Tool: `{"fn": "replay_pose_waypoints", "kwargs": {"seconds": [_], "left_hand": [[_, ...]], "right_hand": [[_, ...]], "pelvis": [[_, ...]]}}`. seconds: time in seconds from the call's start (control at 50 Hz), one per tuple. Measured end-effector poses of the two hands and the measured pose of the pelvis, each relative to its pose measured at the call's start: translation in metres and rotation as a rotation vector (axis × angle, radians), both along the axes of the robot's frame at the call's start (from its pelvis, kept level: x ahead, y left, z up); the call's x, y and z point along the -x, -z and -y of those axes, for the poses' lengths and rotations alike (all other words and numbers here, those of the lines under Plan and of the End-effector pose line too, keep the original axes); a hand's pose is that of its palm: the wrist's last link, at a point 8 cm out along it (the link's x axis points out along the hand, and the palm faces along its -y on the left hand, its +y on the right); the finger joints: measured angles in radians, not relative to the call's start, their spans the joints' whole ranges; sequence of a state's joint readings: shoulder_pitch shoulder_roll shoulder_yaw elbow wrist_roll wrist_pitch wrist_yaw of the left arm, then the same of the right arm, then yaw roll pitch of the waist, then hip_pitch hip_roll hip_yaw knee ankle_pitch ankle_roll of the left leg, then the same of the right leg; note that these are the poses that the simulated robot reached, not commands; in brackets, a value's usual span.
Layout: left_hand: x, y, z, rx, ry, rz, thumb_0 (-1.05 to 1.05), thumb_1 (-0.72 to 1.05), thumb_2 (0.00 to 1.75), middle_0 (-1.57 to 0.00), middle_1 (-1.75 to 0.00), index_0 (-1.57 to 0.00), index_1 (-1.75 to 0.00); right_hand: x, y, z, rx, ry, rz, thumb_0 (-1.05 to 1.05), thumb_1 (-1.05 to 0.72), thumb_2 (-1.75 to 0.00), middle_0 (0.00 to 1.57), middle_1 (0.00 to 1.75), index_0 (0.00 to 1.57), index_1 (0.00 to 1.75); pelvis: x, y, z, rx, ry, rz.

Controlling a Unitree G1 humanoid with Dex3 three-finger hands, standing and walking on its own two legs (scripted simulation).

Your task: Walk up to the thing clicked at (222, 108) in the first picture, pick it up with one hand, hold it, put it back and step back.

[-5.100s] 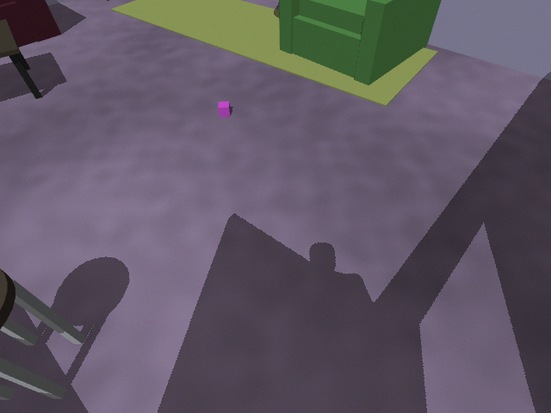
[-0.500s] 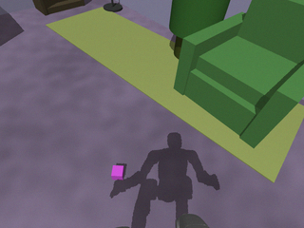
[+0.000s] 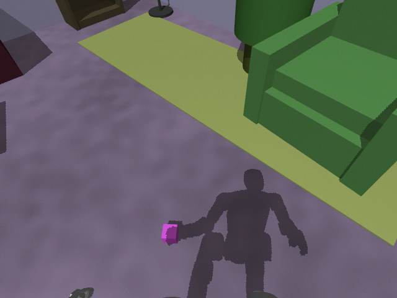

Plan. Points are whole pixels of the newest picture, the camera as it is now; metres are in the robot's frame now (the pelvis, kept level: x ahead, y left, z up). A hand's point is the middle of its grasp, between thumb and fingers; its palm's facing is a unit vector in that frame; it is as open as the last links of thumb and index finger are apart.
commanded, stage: walk up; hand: left
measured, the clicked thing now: (170, 233) +0.48 +0.22 -0.72
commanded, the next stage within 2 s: none
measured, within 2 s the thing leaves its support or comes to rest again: neither
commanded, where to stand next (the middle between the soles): +0.09 -0.01 m, yaw +0 degrees
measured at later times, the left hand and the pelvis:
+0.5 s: hand out of the picture +0.12 +0.26 -0.14, palm faces -0.04 -0.93 -0.35, open 7.4 cm; pelvis +0.04 +0.00 +0.01, yaw -1 degrees
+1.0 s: hand (107, 296) +0.14 +0.24 -0.13, palm faces -0.05 -0.94 -0.33, open 7.4 cm; pelvis +0.04 -0.01 +0.02, yaw -1 degrees
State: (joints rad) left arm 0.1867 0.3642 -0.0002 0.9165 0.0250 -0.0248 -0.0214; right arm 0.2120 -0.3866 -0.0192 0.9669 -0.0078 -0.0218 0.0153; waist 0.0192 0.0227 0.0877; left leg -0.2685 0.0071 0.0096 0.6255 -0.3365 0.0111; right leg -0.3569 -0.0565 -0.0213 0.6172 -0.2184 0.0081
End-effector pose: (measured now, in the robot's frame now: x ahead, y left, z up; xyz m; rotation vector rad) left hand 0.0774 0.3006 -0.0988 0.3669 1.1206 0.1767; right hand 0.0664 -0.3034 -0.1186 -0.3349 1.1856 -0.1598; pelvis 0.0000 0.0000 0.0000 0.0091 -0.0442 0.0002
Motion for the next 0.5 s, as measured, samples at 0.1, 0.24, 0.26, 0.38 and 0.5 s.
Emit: {"fn": "replay_pose_waypoints", "kwargs": {"seconds": [0.1,0.24,0.26,0.38,0.5], "left_hand": [[-0.011,0.008,-0.007,0.039,-0.019,-0.015,0.00,0.90,0.90,-0.21,-0.30,-0.20,-0.30],[-0.018,0.013,-0.010,0.041,-0.016,-0.058,0.00,0.90,0.90,-0.21,-0.30,-0.20,-0.30],[-0.019,0.013,-0.010,0.041,-0.015,-0.065,0.00,0.90,0.90,-0.20,-0.30,-0.20,-0.30],[-0.026,0.007,-0.005,0.034,-0.030,-0.086,0.01,0.90,0.90,-0.20,-0.30,-0.20,-0.30],[-0.036,0.000,-0.001,0.019,-0.037,-0.079,0.01,0.90,0.90,-0.21,-0.30,-0.20,-0.30]], "right_hand": [[0.010,-0.015,-0.003,0.041,0.033,-0.011,0.01,-0.91,-0.90,0.21,0.30,0.20,0.30],[0.000,-0.025,0.003,0.061,0.056,-0.015,0.01,-0.91,-0.90,0.21,0.30,0.20,0.30],[-0.003,-0.025,0.003,0.061,0.056,-0.013,0.01,-0.91,-0.90,0.21,0.30,0.20,0.30],[-0.027,-0.020,0.004,0.040,0.046,-0.008,0.01,-0.91,-0.90,0.21,0.30,0.20,0.30],[-0.053,-0.016,0.001,0.013,0.038,0.029,0.01,-0.91,-0.90,0.21,0.30,0.20,0.30]], "pelvis": [[-0.011,-0.005,-0.008,-0.005,0.009,0.004],[-0.020,-0.009,-0.006,0.012,0.022,0.009],[-0.022,-0.009,-0.006,0.011,0.022,0.008],[-0.035,-0.012,-0.002,0.012,0.016,0.003],[-0.041,-0.013,0.001,0.010,0.012,0.002]]}}
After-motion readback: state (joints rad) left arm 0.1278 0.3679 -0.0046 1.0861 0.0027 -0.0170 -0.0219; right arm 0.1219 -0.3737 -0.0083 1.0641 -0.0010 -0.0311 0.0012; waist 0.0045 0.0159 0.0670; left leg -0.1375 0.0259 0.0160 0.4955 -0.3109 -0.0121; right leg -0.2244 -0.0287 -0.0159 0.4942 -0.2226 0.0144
